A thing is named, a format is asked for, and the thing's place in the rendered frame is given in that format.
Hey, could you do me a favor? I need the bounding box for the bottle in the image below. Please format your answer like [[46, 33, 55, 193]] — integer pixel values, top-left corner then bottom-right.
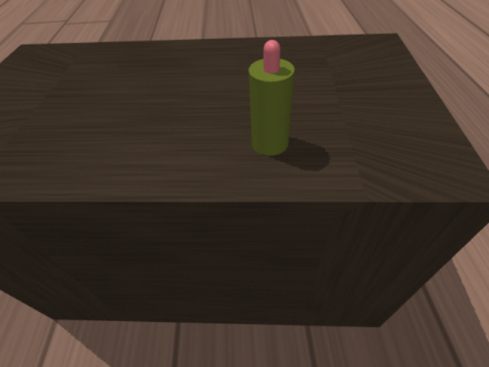
[[248, 40, 295, 156]]

